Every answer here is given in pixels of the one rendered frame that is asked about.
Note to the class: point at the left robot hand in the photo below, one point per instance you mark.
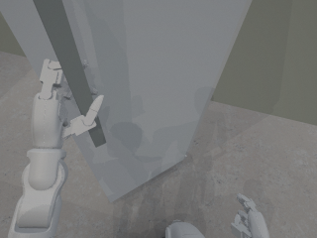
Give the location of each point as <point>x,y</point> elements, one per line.
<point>49,112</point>

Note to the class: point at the fridge door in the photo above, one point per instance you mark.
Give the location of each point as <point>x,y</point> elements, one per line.
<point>155,62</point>

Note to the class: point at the handle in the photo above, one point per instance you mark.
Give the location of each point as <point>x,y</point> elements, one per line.
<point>54,19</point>

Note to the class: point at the right robot hand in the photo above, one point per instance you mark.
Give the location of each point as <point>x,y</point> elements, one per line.
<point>255,226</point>

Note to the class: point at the right robot thigh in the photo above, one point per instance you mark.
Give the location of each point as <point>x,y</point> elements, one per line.
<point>182,230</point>

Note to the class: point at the left robot forearm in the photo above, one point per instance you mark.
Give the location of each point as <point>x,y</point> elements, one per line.
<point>37,211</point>

